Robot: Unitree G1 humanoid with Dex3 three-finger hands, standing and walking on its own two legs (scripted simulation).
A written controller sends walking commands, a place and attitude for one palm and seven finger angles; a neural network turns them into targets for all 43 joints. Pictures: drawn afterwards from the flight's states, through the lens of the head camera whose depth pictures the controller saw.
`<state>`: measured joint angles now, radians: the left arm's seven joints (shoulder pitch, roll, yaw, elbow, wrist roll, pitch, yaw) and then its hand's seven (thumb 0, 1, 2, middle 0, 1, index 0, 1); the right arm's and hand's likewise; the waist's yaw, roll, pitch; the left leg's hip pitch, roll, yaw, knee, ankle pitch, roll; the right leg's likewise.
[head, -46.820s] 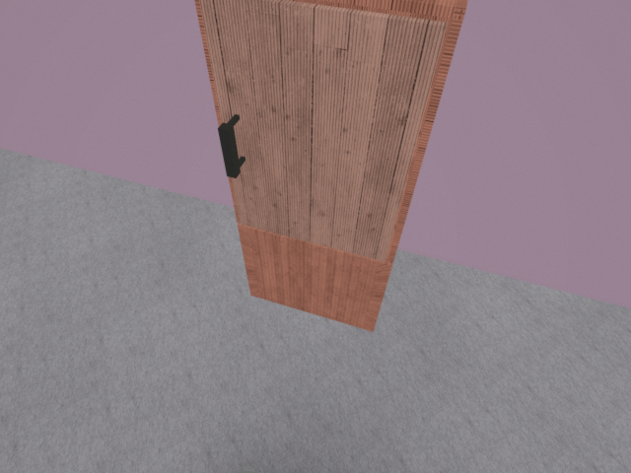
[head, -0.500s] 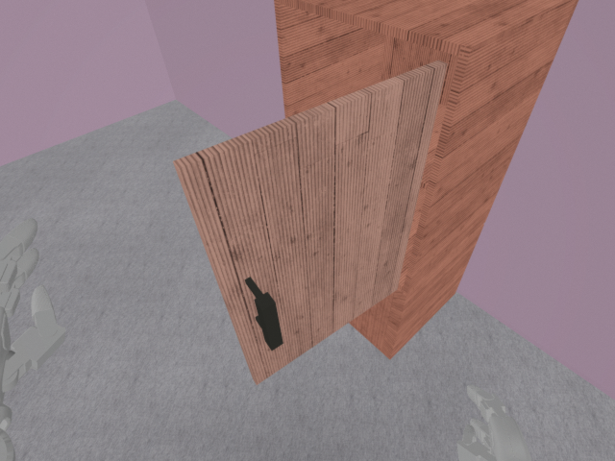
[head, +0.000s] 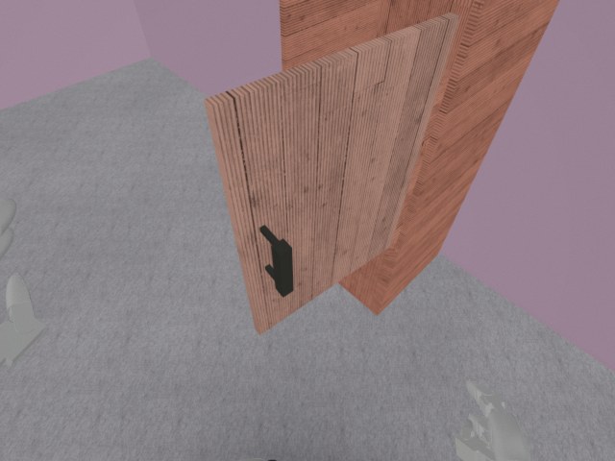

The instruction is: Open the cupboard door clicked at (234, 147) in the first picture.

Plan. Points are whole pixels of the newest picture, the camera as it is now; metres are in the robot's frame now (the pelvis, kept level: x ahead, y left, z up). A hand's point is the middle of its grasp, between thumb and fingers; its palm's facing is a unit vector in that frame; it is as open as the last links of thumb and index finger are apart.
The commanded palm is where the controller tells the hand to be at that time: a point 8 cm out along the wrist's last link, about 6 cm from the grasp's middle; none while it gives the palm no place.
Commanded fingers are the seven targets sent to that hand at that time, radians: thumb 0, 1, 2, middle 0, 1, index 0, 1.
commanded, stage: step back with the hand held close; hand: left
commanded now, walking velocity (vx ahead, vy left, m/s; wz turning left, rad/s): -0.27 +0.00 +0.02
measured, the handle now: (275, 261) +0.43 +0.08 -0.05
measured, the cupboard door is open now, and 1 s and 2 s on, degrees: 83 83 83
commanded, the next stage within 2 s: stop stepping back and stand still in 0.44 s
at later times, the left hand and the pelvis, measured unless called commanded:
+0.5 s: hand out of the picture +0.09 +0.28 +0.18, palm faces +0.48 -0.73 -0.48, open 7.4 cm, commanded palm +0.01 +0.31 +0.18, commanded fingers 0.00 0.90 0.90 -0.20 -0.30 -0.20 -0.30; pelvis -0.11 +0.00 -0.01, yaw +5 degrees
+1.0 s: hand out of the picture +0.01 +0.22 +0.16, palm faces +0.32 -0.79 -0.52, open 7.4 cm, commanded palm -0.05 +0.27 +0.18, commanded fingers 0.00 0.90 0.90 -0.20 -0.30 -0.20 -0.30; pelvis -0.19 -0.02 +0.00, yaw -1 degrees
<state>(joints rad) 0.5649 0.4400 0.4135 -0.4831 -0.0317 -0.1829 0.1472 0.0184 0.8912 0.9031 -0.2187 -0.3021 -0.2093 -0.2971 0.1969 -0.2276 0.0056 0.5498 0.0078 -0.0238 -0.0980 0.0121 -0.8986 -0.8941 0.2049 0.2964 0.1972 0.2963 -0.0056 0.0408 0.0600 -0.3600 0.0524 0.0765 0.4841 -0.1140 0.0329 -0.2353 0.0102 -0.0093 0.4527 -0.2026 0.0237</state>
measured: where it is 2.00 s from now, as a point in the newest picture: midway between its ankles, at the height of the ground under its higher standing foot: outside the picture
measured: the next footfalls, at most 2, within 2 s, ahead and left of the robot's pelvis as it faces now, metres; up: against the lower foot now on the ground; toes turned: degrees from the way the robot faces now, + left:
right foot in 0.60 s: -0.20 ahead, -0.12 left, +0.00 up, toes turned +0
left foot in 0.74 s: -0.10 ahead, +0.10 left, +0.00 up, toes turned +1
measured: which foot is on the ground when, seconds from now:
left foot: down 0.00-0.60, up 0.62-0.72, down 0.74-1.00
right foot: down 0.00-0.34, up 0.36-0.58, down 0.60-1.00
